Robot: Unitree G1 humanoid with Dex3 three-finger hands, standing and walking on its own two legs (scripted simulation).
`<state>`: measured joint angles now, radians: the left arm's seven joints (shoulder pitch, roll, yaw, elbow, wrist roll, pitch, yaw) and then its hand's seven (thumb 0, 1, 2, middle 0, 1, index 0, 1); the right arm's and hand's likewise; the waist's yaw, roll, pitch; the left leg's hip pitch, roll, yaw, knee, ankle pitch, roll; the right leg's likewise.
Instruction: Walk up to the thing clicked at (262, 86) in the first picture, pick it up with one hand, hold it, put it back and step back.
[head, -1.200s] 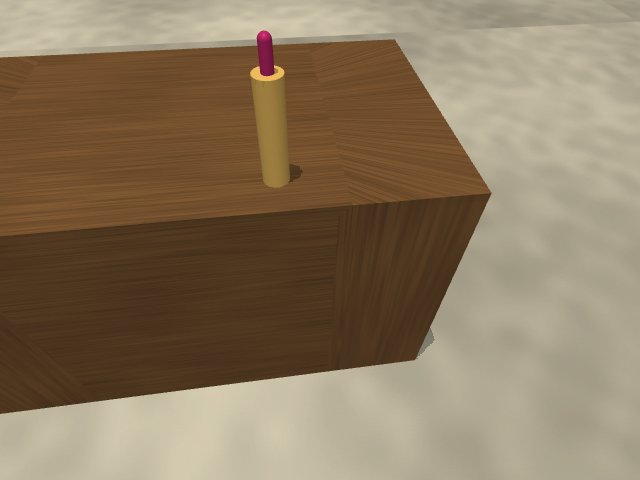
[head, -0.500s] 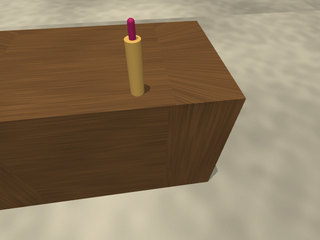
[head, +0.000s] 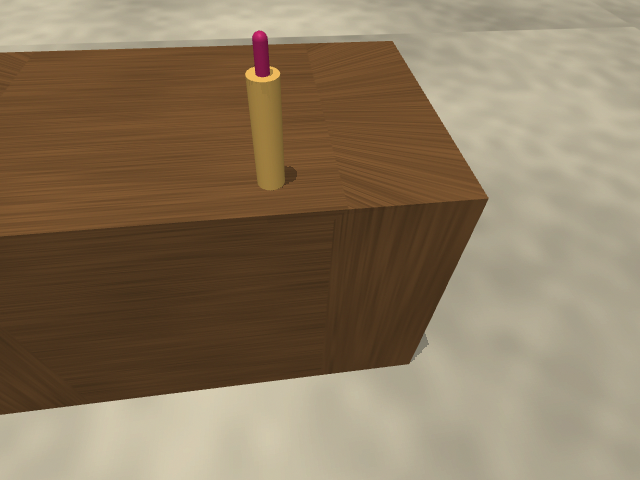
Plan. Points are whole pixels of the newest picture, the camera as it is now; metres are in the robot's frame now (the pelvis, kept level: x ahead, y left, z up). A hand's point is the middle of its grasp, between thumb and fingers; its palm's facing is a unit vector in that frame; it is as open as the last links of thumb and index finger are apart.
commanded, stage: walk up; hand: left
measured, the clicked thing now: (266, 118) +0.63 +0.11 +0.11
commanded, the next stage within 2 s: none
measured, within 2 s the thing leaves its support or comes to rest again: neither
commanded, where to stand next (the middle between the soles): +0.27 -0.16 m, yaw +8 degrees
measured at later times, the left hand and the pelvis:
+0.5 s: hand out of the picture +0.14 +0.13 -0.17, palm faces +0.06 -0.95 -0.30, open 7.4 cm; pelvis +0.12 -0.13 -0.02, yaw +3 degrees
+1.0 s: hand (281, 399) +0.27 +0.07 -0.16, palm faces +0.09 -0.90 -0.42, open 7.4 cm; pelvis +0.22 -0.22 -0.04, yaw +7 degrees
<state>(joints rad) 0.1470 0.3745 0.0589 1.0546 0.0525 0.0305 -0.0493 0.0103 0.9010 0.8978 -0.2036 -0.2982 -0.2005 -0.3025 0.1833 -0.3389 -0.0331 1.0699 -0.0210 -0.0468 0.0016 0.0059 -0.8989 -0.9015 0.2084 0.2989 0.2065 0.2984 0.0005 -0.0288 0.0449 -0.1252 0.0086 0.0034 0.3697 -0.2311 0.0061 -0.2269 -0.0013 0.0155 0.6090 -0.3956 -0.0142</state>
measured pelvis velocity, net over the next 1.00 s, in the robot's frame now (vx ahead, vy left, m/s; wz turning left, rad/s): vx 0.22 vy -0.22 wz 0.12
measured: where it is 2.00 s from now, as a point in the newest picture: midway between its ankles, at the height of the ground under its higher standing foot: outside the picture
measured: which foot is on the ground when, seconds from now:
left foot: down 0.00-0.26, up 0.28-0.54, down 0.56-0.92, up 0.94-1.00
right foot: up 0.00-0.22, down 0.24-0.60, up 0.62-0.88, down 0.90-1.00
